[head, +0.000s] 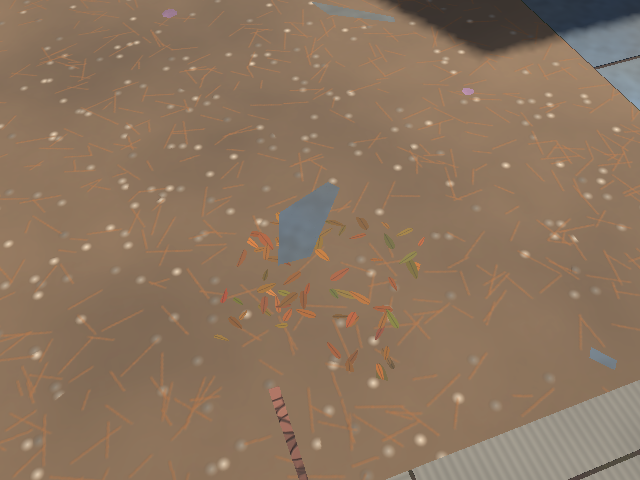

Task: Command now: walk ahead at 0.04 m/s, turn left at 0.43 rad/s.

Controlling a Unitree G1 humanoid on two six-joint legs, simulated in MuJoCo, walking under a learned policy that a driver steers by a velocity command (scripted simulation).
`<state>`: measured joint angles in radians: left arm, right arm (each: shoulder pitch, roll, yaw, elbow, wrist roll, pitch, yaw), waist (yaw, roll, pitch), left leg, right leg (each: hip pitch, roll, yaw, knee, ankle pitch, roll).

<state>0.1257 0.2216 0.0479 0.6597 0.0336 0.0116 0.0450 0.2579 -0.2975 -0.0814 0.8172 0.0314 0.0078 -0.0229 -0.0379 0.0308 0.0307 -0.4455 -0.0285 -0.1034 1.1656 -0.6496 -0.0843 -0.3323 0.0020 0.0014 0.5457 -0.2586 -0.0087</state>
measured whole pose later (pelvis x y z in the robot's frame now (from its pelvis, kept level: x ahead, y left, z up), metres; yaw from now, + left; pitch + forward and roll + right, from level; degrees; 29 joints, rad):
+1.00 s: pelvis -0.07 +0.01 +0.00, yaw +22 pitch +0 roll +0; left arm 0.29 0.14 -0.02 0.67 0.02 0.03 0.06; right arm 0.16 -0.18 -0.03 0.65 0.01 0.07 -0.02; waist 0.02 0.04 0.03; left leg -0.26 0.07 -0.04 0.65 -0.37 -0.12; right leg -0.28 -0.01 -0.19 0.55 -0.28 -0.08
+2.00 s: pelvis +0.13 +0.08 +0.01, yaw +20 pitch +4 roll +3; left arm 0.57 0.09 -0.03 1.06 -0.01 -0.06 0.03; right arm -0.02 -0.10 0.07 0.62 0.01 -0.09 0.03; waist 0.07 0.00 0.00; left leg -1.01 0.06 0.15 1.20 -0.18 0.05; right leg 0.12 -0.01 -0.03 0.11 -0.29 -0.05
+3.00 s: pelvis +0.65 +0.21 +0.09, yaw +21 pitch +2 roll -2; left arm 0.39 0.23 0.04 0.90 -0.01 -0.09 0.00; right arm 0.05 -0.25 -0.04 0.80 0.01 -0.08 0.01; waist 0.07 0.05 -0.01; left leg -0.70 0.12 -0.03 0.69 0.05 0.00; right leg -0.03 0.06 -0.06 0.19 -0.21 -0.05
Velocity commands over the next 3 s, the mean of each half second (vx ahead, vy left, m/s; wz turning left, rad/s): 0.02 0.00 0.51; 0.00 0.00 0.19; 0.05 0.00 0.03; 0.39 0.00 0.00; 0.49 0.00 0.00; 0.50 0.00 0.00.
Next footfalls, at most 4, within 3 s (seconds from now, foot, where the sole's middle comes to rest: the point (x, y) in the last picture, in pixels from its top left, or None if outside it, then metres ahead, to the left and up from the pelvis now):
0.26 left None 0.02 0.17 -0.72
0.68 right None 0.00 -0.04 -0.77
1.02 left None -0.13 0.17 -0.77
2.06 left None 0.32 0.25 -0.69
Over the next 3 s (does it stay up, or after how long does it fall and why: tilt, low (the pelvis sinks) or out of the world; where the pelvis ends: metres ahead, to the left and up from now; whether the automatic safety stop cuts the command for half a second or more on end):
stays up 0.65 0.21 0.09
